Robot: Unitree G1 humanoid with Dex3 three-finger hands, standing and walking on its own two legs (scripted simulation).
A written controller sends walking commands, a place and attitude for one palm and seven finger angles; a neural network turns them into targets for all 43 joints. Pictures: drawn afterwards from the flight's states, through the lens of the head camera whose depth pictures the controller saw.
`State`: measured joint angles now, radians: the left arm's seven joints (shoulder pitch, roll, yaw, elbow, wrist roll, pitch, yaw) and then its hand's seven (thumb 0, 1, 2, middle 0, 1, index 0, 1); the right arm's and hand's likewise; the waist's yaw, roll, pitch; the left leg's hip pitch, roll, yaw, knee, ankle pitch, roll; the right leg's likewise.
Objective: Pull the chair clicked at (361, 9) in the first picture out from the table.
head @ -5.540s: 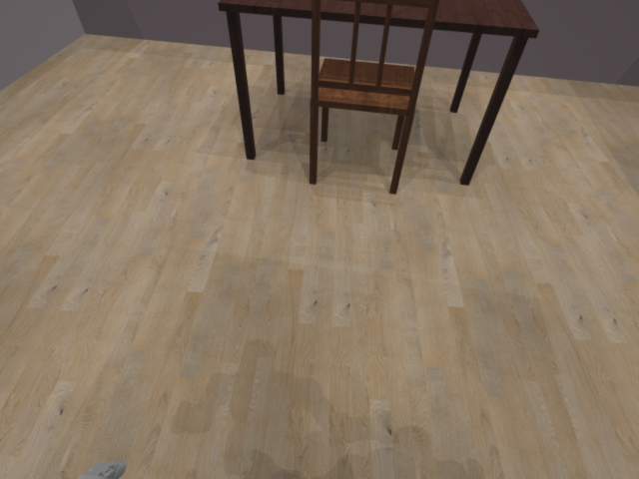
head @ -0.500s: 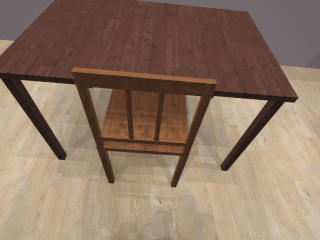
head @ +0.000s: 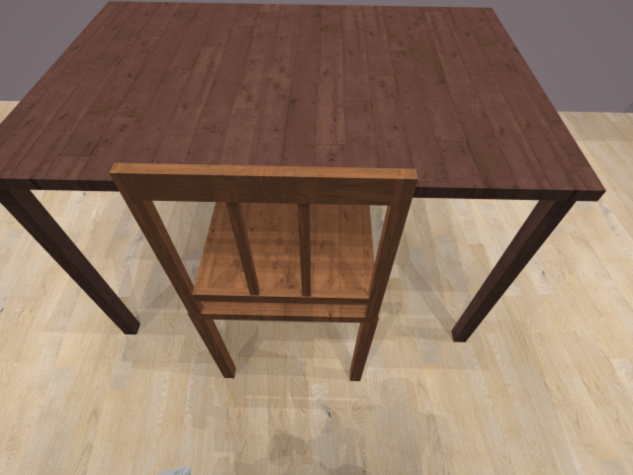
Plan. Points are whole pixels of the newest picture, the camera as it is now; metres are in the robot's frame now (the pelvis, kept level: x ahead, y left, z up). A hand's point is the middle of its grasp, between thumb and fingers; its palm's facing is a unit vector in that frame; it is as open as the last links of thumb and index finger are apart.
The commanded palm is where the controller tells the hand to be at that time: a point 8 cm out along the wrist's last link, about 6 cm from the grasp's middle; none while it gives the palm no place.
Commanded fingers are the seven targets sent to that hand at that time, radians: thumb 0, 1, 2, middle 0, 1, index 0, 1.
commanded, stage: come to a stop and stand still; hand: left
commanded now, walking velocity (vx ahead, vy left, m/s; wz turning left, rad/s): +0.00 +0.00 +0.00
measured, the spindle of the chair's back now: (245, 252) +0.48 +0.15 -0.09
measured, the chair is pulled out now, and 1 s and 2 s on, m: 0.00 0.00 0.00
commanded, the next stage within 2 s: look again from close up in 0.74 s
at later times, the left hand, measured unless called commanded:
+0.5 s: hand out of the picture -0.07 +0.16 -0.16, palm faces +0.00 -0.98 -0.21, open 7.4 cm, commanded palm none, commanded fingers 0.00 0.90 0.90 -0.20 -0.30 -0.20 -0.30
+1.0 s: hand out of the picture -0.05 +0.15 -0.17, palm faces -0.01 -0.98 -0.17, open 7.4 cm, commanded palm none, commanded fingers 0.00 0.90 0.90 -0.20 -0.30 -0.20 -0.30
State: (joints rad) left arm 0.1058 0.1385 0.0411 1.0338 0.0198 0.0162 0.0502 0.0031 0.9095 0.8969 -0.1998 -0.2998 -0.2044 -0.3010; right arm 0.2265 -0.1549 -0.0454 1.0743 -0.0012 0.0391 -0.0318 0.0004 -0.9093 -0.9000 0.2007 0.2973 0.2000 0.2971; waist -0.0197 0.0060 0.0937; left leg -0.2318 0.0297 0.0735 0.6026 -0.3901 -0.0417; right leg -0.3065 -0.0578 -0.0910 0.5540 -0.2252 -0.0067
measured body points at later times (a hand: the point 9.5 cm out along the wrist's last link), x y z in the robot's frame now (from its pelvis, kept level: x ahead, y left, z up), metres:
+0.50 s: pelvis -0.05 -0.01 +0.01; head -0.04 -0.03 +0.46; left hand -0.06 +0.21 -0.14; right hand -0.03 -0.24 -0.15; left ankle -0.01 +0.11 -0.73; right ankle -0.07 -0.10 -0.73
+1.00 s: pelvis -0.04 +0.00 +0.00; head -0.03 +0.00 +0.45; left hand -0.05 +0.20 -0.16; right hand -0.06 -0.21 -0.16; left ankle -0.02 +0.12 -0.73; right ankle -0.07 -0.10 -0.73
